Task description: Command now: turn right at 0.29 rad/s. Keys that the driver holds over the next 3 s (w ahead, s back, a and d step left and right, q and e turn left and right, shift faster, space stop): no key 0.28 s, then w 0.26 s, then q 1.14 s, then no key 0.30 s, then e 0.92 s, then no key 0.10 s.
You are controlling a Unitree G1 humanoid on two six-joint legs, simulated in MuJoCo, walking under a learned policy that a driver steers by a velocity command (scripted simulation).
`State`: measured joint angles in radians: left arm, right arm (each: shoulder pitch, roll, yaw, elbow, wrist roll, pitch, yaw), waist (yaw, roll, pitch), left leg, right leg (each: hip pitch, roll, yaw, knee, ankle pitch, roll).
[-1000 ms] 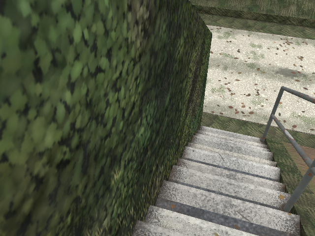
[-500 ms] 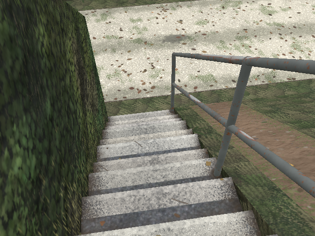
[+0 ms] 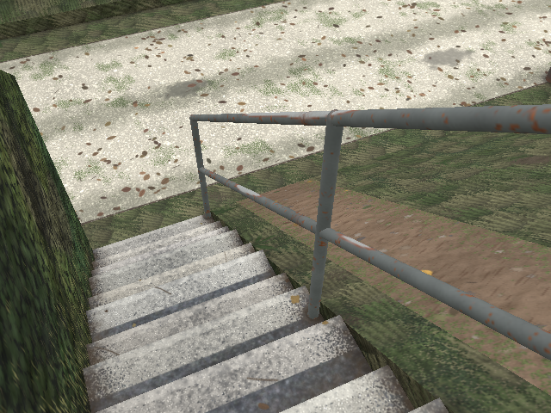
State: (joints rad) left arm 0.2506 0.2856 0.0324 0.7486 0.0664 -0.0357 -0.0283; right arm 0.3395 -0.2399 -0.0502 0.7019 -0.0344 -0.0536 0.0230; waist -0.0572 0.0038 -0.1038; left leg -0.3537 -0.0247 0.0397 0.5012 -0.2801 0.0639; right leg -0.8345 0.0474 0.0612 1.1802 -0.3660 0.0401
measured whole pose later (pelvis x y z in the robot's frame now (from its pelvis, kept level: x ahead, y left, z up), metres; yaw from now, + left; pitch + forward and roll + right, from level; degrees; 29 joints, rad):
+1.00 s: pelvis +0.20 +0.03 -0.17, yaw +7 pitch +0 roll -2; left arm 0.41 0.23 0.00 0.99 0.07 -0.06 -0.04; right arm 0.34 -0.27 -0.05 0.94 -0.08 -0.08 0.05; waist -0.01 0.03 0.00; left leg -0.25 0.01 0.03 0.50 -0.20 0.06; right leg -0.48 -0.10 -0.09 1.79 -0.87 0.02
